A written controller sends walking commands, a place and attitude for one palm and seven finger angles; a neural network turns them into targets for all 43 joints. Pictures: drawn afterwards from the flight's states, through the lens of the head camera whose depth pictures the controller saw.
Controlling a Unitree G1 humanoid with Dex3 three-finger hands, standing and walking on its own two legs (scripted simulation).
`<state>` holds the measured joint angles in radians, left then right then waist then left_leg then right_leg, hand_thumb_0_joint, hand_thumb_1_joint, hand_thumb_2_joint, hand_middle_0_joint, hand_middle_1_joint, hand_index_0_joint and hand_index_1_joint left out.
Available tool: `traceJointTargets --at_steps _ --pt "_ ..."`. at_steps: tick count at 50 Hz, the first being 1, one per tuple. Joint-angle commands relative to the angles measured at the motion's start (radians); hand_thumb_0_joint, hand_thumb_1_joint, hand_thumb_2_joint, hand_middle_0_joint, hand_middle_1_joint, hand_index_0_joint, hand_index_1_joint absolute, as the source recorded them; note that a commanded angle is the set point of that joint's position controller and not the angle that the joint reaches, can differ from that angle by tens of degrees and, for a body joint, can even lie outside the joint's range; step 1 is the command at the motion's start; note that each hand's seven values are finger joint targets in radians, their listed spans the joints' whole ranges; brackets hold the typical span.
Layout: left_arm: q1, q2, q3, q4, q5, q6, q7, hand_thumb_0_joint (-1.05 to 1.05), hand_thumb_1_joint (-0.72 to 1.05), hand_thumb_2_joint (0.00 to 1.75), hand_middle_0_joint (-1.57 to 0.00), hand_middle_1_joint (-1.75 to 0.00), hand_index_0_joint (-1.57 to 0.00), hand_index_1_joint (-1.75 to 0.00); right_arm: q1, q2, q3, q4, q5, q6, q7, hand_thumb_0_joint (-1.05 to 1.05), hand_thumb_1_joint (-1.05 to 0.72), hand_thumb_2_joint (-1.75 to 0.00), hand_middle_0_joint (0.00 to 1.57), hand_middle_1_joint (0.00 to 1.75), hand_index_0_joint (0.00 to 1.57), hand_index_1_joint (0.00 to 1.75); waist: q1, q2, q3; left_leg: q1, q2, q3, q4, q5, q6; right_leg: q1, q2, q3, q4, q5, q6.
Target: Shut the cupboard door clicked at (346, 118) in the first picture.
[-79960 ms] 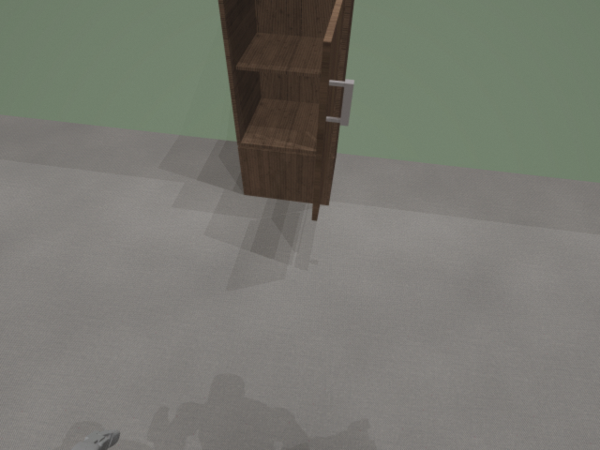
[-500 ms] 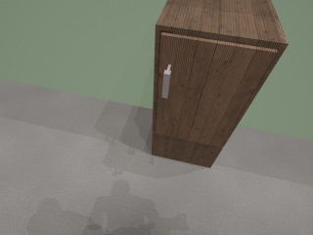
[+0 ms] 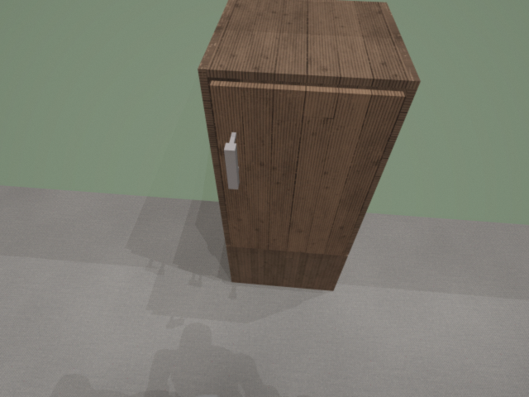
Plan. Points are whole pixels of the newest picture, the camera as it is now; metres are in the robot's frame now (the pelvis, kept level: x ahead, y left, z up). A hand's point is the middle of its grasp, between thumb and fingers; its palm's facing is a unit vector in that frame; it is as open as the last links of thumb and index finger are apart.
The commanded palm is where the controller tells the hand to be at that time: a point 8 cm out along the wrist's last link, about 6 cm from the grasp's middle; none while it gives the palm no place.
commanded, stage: take the last steps up to it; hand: left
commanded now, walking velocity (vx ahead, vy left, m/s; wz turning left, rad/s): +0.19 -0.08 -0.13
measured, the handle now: (233, 160) +0.60 +0.10 -0.03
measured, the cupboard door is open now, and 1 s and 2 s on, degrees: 0 0 0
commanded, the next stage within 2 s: come to a stop and stand still in 0.18 s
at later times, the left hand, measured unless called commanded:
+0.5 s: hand (210, 363) +0.21 +0.11 -0.16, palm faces -0.05 -0.98 -0.21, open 7.3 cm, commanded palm none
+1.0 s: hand out of the picture +0.15 +0.19 -0.18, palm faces -0.04 -0.96 -0.28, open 7.4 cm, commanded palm none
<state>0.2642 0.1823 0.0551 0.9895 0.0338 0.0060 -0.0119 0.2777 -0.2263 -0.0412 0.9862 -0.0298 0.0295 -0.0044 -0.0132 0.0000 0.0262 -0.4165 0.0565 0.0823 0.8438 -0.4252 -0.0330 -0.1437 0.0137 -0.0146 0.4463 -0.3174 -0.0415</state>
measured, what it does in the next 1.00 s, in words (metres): walks ahead: left foot, then right foot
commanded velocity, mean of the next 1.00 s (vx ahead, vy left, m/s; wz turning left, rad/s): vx -0.03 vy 0.03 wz -0.02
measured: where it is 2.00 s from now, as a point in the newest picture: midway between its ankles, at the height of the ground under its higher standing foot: outside the picture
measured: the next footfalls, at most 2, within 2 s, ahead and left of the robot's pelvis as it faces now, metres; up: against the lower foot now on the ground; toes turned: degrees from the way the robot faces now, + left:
left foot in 0.08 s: +0.09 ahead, +0.13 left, +0.00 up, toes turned +5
right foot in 0.36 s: +0.16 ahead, -0.16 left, +0.00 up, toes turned -7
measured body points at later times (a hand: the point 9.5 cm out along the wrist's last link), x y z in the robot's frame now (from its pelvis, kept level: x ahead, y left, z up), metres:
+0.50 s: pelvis +0.11 -0.06 +0.00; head +0.14 -0.08 +0.45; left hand +0.21 +0.16 -0.15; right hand +0.09 -0.29 -0.17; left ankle +0.07 +0.08 -0.71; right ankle +0.12 -0.15 -0.74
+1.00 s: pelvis +0.12 -0.02 -0.01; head +0.11 -0.02 +0.44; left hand +0.16 +0.24 -0.15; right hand +0.19 -0.26 -0.15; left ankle +0.14 +0.07 -0.74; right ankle +0.12 -0.15 -0.74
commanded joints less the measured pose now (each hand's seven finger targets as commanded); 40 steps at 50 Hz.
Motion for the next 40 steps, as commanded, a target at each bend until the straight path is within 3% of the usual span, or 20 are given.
traceJointTargets --at_steps 1,2,4,5,7,11,15,16,17,18,20,22,24,30,33,34,36,37,39,40 --pt "-0.029 0.164 0.038 -0.036 -0.015 -0.023 0.009 0.0 0.9 0.9 -0.2 -0.3 -0.2 -0.3 0.052 -0.037 -0.002 -0.05 0.0 -0.055 -0.007 0.0 -0.9 -0.9 0.2 0.3 0.2 0.3 -0.032 -0.113 0.009 0.164 -0.018 0.036 -0.305 0.176 0.002 -0.085 -0.172 0.159 -0.101 0.1 -0.124" --pt "-0.014 0.139 0.032 -0.03 -0.019 -0.021 0.006 0.0 0.9 0.9 -0.2 -0.3 -0.2 -0.3 0.097 -0.061 -0.006 -0.029 -0.001 -0.066 -0.01 0.0 -0.9 -0.9 0.2 0.3 0.2 0.3 -0.043 -0.048 -0.015 0.299 0.0 -0.001 -0.393 0.213 0.012 -0.162 -0.134 0.134 -0.001 0.077 -0.093" --pt "0.001 0.071 0.012 -0.063 -0.024 -0.024 -0.006 0.0 0.9 0.9 -0.2 -0.3 -0.2 -0.3 0.271 -0.235 -0.038 0.003 -0.023 -0.075 -0.031 0.0 -0.9 -0.9 0.2 0.3 0.2 0.3 -0.096 0.305 -0.088 0.527 0.407 -0.518 -0.564 0.271 0.203 -0.454 0.035 -0.039 0.468 -0.264 -0.003" --pt "-0.048 0.101 0.016 -0.077 -0.007 -0.021 -0.006 0.0 0.9 0.9 -0.2 -0.3 -0.2 -0.3 0.265 -0.237 -0.035 0.0 -0.019 -0.066 -0.036 0.0 -0.9 -0.9 0.2 0.3 0.2 0.3 -0.1 0.205 -0.054 0.441 0.435 -0.524 -0.584 0.24 0.239 -0.478 0.001 0.03 0.611 -0.298 -0.007" --pt "-0.095 0.102 0.02 -0.075 -0.006 -0.016 -0.012 0.0 0.9 0.9 -0.2 -0.3 -0.2 -0.3 0.183 -0.177 -0.018 -0.022 -0.015 -0.068 -0.04 0.0 -0.9 -0.9 0.2 0.3 0.2 0.3 -0.066 0.196 0.025 0.322 0.39 -0.43 -0.594 0.301 0.231 -0.507 -0.063 0.049 0.7 -0.194 0.009" --pt "-0.068 0.043 0.009 -0.047 -0.015 -0.006 -0.027 0.0 0.9 0.9 -0.2 -0.3 -0.2 -0.3 0.083 -0.147 -0.01 -0.021 -0.015 -0.071 -0.038 0.0 -0.9 -0.9 0.2 0.3 0.2 0.3 -0.013 0.178 -0.003 0.254 0.26 -0.122 -0.555 0.454 0.17 -0.296 -0.062 -0.023 0.383 -0.101 0.03" --pt "0.037 0.05 0.013 0.003 -0.012 -0.017 -0.02 0.0 0.9 0.9 -0.2 -0.3 -0.2 -0.3 0.037 -0.128 -0.018 -0.005 0.0 -0.048 -0.028 0.0 -0.9 -0.9 0.2 0.3 0.2 0.3 0.04 0.123 -0.017 0.129 0.167 -0.032 -0.426 0.249 0.099 -0.013 0.001 -0.107 0.067 0.136 0.037" --pt "0.081 0.093 0.02 0.018 -0.012 -0.024 -0.009 0.0 0.9 0.9 -0.2 -0.3 -0.2 -0.3 0.03 -0.094 -0.01 -0.005 0.009 -0.045 -0.023 0.0 -0.9 -0.9 0.2 0.3 0.2 0.3 0.068 0.037 -0.022 0.063 0.105 0.018 -0.334 0.162 0.051 0.08 -0.064 -0.008 -0.023 0.185 0.028" --pt "0.094 0.165 0.027 0.025 -0.008 -0.036 0.009 0.0 0.9 0.9 -0.2 -0.3 -0.2 -0.3 0.035 -0.021 0.006 -0.017 0.016 -0.044 -0.017 0.0 -0.9 -0.9 0.2 0.3 0.2 0.3 0.066 -0.163 -0.009 -0.053 0.011 0.065 -0.228 -0.001 0.0 0.124 -0.244 0.239 -0.107 0.337 -0.034" --pt "0.092 0.217 0.026 0.026 -0.014 -0.035 0.014 0.0 0.9 0.9 -0.2 -0.3 -0.2 -0.3 0.049 -0.01 0.009 -0.023 0.021 -0.03 -0.018 0.0 -0.9 -0.9 0.2 0.3 0.2 0.3 0.057 -0.187 -0.048 0.024 -0.003 0.023 -0.125 -0.176 -0.004 0.057 -0.376 0.308 -0.175 0.414 -0.11" --pt "-0.005 0.175 0.012 0.022 -0.012 -0.039 0.029 0.0 0.9 0.9 -0.2 -0.3 -0.2 -0.3 0.06 -0.018 0.002 0.019 0.024 -0.013 -0.029 0.0 -0.9 -0.9 0.2 0.3 0.2 0.3 0.022 -0.242 -0.017 0.06 0.021 -0.053 -0.038 -0.145 0.002 -0.018 -0.347 0.283 -0.135 0.67 -0.141" --pt "-0.041 0.15 0.01 0.024 -0.01 -0.032 0.046 0.0 0.9 0.9 -0.2 -0.3 -0.2 -0.3 0.092 -0.008 0.003 0.049 0.032 -0.012 -0.033 0.0 -0.9 -0.9 0.2 0.3 0.2 0.3 0.007 -0.189 -0.063 0.061 0.017 -0.069 -0.087 -0.106 0.001 0.064 -0.335 0.195 -0.037 0.944 -0.152" --pt "-0.026 0.161 0.016 0.025 -0.012 -0.025 0.054 0.0 0.9 0.9 -0.2 -0.3 -0.2 -0.3 0.065 -0.011 0.002 0.047 0.029 -0.004 -0.031 0.0 -0.9 -0.9 0.2 0.3 0.2 0.3 0.026 -0.149 -0.098 0.046 -0.018 -0.05 -0.109 -0.073 -0.008 0.137 -0.331 0.159 -0.001 1.07 -0.141" --pt "-0.064 0.175 0.039 -0.004 -0.006 -0.002 0.062 0.0 0.9 0.9 -0.2 -0.3 -0.2 -0.3 0.013 -0.02 -0.019 -0.009 0.021 0.02 -0.02 0.0 -0.9 -0.9 0.2 0.3 0.2 0.3 0.027 -0.156 -0.067 0.053 -0.04 -0.062 -0.097 -0.007 -0.012 0.057 -0.346 0.147 -0.034 0.882 -0.16" --pt "-0.097 0.17 0.038 -0.022 -0.007 0.004 0.06 0.0 0.9 0.9 -0.2 -0.3 -0.2 -0.3 0.034 -0.022 -0.02 -0.014 0.019 0.015 -0.013 0.0 -0.9 -0.9 0.2 0.3 0.2 0.3 -0.001 -0.136 -0.06 0.157 -0.029 -0.066 -0.281 0.143 -0.003 -0.024 -0.308 0.122 -0.012 0.642 -0.114" --pt "-0.097 0.158 0.034 -0.026 -0.012 0.006 0.059 0.0 0.9 0.9 -0.2 -0.3 -0.2 -0.3 0.056 -0.029 -0.019 -0.01 0.015 0.008 -0.011 0.0 -0.9 -0.9 0.2 0.3 0.2 0.3 -0.011 -0.106 -0.067 0.239 -0.012 -0.07 -0.388 0.276 0.006 -0.08 -0.273 0.107 0.016 0.495 -0.076" --pt "-0.05 0.084 0.014 -0.039 -0.018 0.019 0.055 0.0 0.9 0.9 -0.2 -0.3 -0.2 -0.3 0.006 -0.123 -0.025 -0.042 0.002 -0.007 -0.016 0.0 -0.9 -0.9 0.2 0.3 0.2 0.3 0.022 0.144 -0.055 0.222 0.207 -0.273 -0.491 0.539 0.127 -0.144 -0.088 -0.026 0.112 0.031 0.033" --pt "-0.013 0.176 -0.018 -0.079 -0.01 -0.01 0.059 0.0 0.9 0.9 -0.2 -0.3 -0.2 -0.3 0.011 -0.148 -0.037 -0.112 0.003 -0.02 -0.014 0.0 -0.9 -0.9 0.2 0.3 0.2 0.3 -0.003 0.159 -0.044 0.254 0.121 -0.202 -0.541 0.383 0.115 -0.105 -0.049 -0.04 0.15 -0.126 0.021" --pt "-0.002 0.136 -0.019 -0.109 -0.01 0.01 0.055 0.0 0.9 0.9 -0.2 -0.3 -0.2 -0.3 -0.09 -0.131 -0.039 -0.177 -0.001 -0.02 -0.018 0.0 -0.9 -0.9 0.2 0.3 0.2 0.3 0.014 0.35 -0.125 0.235 0.128 -0.22 -0.433 0.404 0.128 -0.173 -0.047 -0.017 0.181 -0.106 0.019" --pt "0.02 0.126 -0.019 -0.11 -0.01 0.007 0.054 0.0 0.9 0.9 -0.2 -0.3 -0.2 -0.3 -0.095 -0.113 -0.034 -0.191 0.001 -0.017 -0.021 0.0 -0.9 -0.9 0.2 0.3 0.2 0.3 0.024 0.279 -0.109 0.197 0.117 -0.2 -0.404 0.38 0.124 -0.163 -0.046 -0.012 0.159 -0.057 0.016"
